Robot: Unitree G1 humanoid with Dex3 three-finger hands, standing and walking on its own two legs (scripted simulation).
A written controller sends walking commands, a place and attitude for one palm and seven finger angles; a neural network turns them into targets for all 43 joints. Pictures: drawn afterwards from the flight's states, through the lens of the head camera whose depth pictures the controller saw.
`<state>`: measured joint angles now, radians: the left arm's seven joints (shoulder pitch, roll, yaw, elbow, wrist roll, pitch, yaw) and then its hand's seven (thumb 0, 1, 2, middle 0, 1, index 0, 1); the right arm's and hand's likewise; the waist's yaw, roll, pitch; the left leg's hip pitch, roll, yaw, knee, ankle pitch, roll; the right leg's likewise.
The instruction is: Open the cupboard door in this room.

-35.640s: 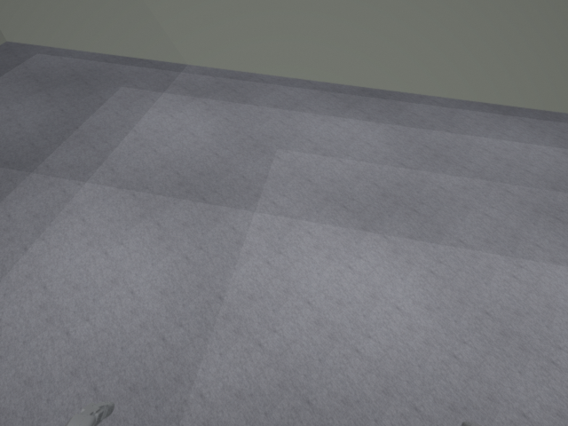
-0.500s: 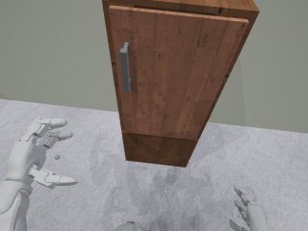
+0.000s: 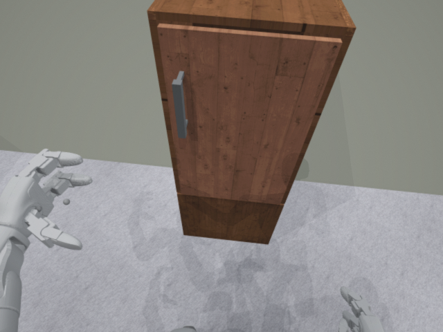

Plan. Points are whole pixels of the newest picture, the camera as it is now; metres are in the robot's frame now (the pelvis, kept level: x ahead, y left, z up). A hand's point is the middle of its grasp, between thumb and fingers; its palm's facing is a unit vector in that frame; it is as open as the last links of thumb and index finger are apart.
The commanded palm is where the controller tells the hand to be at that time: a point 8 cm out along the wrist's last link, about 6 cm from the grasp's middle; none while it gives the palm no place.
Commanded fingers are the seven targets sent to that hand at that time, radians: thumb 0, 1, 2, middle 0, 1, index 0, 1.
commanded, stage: raise the hand with hooked fingers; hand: left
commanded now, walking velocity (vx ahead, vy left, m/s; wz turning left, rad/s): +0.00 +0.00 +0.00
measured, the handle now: (181, 106) +0.59 +0.14 +0.07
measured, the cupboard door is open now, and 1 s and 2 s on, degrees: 0 0 0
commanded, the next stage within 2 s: move the hooked fingers beside the handle in 0.40 s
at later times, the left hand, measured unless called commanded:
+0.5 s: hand (91, 203) +0.30 +0.24 +0.09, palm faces -0.01 -1.00 -0.02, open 14.0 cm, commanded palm +0.27 +0.29 +0.09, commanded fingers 0.00 -0.50 0.30 -0.30 -1.20 -0.30 -1.20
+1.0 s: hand (113, 167) +0.38 +0.23 +0.09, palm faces -0.02 -1.00 +0.01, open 14.0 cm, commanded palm +0.35 +0.28 +0.09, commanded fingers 0.00 -0.50 0.30 -0.30 -1.20 -0.30 -1.20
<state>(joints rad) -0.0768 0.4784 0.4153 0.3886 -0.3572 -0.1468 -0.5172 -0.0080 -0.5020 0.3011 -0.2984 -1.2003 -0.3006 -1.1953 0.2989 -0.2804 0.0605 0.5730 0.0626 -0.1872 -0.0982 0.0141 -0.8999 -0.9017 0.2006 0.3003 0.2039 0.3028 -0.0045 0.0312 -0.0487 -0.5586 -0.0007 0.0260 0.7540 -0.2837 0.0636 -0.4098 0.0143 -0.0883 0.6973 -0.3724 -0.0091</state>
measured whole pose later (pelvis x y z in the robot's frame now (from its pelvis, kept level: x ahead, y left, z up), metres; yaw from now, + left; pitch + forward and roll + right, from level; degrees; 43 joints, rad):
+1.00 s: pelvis +0.02 -0.02 +0.00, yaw -2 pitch +8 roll -2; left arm -0.31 0.45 0.40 0.63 -0.31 -0.20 -0.47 -0.01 -0.50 0.30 -0.30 -1.20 -0.30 -1.20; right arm 0.31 -0.28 0.04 0.58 0.06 -0.13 -0.08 0.01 -0.90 -0.90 0.20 0.30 0.20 0.30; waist -0.03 0.02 -0.07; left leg -0.61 0.02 0.04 0.78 -0.32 0.04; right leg -0.49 0.03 -0.07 0.75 -0.41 -0.03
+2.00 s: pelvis +0.01 -0.02 -0.02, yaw -3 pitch +17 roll -3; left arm -0.91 0.63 0.44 1.21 -0.14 -0.32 -0.39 -0.01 -0.50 0.30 -0.30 -1.20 -0.30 -1.20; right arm 0.40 -0.30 0.04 0.64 0.03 0.03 -0.05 0.01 -0.90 -0.90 0.20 0.30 0.20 0.30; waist -0.16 0.02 -0.08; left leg -0.86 0.05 0.03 0.92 -0.36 0.03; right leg -0.72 0.06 -0.08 0.86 -0.44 -0.04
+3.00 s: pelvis +0.02 -0.01 -0.03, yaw -3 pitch +18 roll -4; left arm -0.95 0.60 0.41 1.24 -0.12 -0.33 -0.33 -0.01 -0.50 0.30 -0.30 -1.20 -0.30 -1.20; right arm 0.40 -0.27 0.05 0.63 0.02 0.08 -0.03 0.00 -0.90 -0.90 0.20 0.30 0.20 0.30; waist -0.16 0.03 -0.10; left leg -0.90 0.04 0.02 0.96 -0.38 0.05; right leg -0.75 0.05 -0.08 0.88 -0.45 -0.02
